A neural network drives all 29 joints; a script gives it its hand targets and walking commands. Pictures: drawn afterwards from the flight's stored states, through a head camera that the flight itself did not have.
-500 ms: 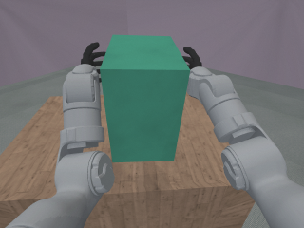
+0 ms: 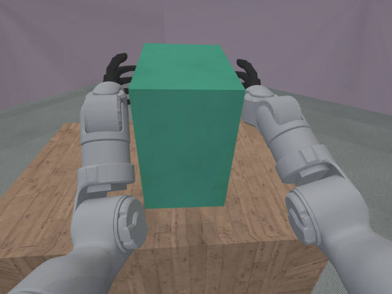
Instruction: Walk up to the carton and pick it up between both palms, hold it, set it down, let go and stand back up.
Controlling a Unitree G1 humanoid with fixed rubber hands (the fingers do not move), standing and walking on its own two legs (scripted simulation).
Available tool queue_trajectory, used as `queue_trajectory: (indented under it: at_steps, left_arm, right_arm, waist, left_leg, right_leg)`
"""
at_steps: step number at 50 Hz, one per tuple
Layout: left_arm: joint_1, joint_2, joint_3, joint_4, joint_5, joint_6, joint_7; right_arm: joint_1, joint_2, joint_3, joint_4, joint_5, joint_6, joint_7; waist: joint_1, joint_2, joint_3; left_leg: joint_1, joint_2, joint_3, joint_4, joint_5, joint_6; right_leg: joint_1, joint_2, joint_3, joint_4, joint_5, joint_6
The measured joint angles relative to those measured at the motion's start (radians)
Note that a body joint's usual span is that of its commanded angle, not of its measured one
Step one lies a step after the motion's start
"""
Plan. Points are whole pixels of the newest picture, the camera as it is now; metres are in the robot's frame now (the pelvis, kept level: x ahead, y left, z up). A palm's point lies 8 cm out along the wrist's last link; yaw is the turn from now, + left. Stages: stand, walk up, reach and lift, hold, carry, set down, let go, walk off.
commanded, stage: hold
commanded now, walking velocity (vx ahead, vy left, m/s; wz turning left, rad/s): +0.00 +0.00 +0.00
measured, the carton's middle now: (183, 123) +0.39 +0.02 +0.24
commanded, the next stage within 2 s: none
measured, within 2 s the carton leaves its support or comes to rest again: neither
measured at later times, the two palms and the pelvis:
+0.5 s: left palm (114, 94) +0.36 +0.14 +0.32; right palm (250, 99) +0.36 -0.11 +0.30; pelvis +0.00 +0.00 +0.00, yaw +0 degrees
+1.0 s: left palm (114, 93) +0.36 +0.14 +0.32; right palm (251, 99) +0.36 -0.11 +0.30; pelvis +0.00 +0.00 +0.00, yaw +0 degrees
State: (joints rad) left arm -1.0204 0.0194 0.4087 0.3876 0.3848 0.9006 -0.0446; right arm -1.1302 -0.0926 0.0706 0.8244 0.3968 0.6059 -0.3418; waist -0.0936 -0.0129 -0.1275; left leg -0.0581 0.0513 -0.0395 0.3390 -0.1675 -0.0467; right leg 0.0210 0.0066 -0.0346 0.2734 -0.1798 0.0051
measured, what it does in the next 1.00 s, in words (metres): stands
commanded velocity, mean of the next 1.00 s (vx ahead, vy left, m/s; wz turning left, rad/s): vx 0.00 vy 0.00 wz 0.00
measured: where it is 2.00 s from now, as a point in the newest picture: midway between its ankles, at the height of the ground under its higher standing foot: outside the picture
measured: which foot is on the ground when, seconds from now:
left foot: down 0.00-1.00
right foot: down 0.00-1.00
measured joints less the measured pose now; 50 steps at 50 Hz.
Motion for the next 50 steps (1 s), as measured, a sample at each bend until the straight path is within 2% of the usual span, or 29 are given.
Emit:
queue_trajectory:
  at_steps: [50]
  left_arm:
    - [0.001, 0.001, -0.006, -0.011, 0.006, -0.002, -0.005]
  right_arm:
    - [0.018, 0.003, 0.004, -0.023, -0.003, 0.004, -0.002]
  waist:
    - [-0.003, -0.003, 0.010]
  left_leg:
    - [0.005, -0.001, -0.004, -0.003, 0.003, -0.001]
  right_leg:
    - [0.003, 0.000, -0.002, 0.004, -0.002, -0.001]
